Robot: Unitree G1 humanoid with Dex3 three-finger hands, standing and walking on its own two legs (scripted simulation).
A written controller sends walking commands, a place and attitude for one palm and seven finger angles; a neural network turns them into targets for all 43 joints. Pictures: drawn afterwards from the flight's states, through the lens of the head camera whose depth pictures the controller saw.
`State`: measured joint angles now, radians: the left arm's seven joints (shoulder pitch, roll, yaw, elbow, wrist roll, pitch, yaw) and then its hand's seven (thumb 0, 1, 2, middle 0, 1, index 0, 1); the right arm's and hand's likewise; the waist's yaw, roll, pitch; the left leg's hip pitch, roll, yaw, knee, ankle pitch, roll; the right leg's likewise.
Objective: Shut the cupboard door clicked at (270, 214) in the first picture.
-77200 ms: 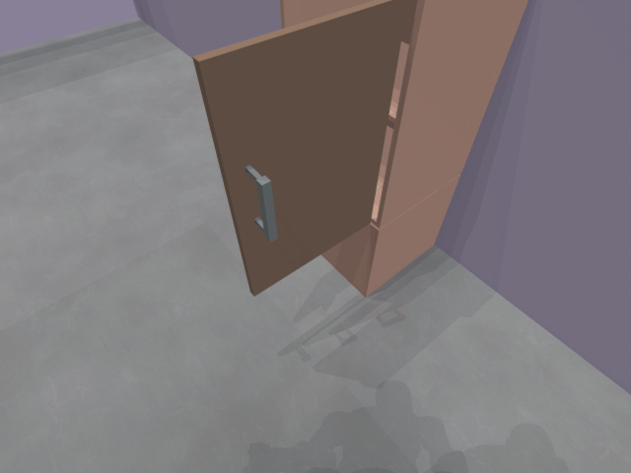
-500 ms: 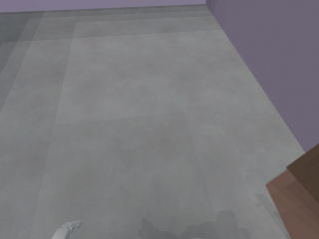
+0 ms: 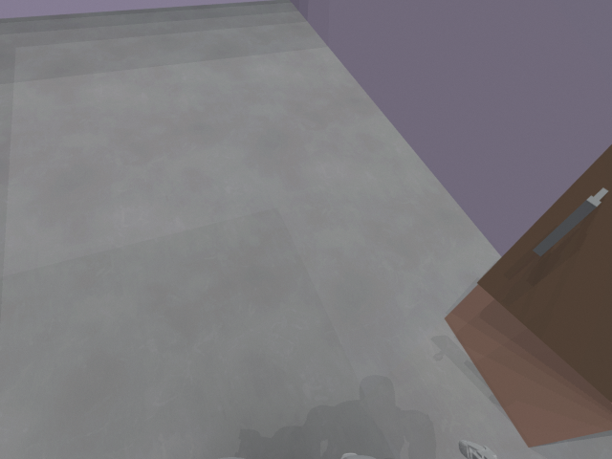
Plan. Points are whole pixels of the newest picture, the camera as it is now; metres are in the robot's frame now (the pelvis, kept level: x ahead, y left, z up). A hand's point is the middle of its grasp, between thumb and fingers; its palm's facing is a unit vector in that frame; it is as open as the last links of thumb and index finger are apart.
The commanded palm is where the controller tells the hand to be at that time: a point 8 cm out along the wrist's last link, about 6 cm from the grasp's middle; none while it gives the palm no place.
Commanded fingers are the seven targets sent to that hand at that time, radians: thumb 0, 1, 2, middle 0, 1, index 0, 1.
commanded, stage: turn to face it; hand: left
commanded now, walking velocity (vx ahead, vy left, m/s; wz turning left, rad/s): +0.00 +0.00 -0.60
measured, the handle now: (569, 223) +0.54 -0.44 -0.02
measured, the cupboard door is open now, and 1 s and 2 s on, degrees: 16 16 16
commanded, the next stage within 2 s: take the last steps up to it in 1.26 s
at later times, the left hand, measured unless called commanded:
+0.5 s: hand (217, 435) +0.16 +0.13 -0.14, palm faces -0.30 -0.91 -0.29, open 7.4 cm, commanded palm none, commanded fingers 0.00 0.90 0.90 -0.20 -0.30 -0.20 -0.30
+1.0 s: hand (214, 407) +0.20 +0.15 -0.17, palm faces -0.51 -0.83 -0.20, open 7.4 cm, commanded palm none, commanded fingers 0.00 0.90 0.90 -0.20 -0.30 -0.20 -0.30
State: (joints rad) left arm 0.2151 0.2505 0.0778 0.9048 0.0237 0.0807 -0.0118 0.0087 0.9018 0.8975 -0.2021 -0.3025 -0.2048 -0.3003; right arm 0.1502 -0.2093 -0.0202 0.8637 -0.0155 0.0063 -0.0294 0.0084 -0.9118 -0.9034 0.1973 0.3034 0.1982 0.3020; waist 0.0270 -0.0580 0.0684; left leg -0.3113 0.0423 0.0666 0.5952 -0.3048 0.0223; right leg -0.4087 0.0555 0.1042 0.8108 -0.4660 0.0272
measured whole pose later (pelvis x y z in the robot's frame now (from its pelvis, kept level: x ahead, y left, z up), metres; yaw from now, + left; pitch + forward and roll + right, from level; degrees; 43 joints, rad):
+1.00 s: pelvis +0.03 +0.00 +0.01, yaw -35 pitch +1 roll -3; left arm 0.20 0.28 0.10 0.91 0.03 0.09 -0.03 0.01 0.91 0.90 -0.20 -0.30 -0.20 -0.30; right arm 0.18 -0.19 0.00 0.86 -0.03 0.00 -0.04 0.01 -0.91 -0.90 0.20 0.30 0.20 0.30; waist 0.02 -0.05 0.08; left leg -0.26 0.08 0.11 0.51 -0.27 0.02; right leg -0.49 0.03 0.03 1.12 -0.45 0.05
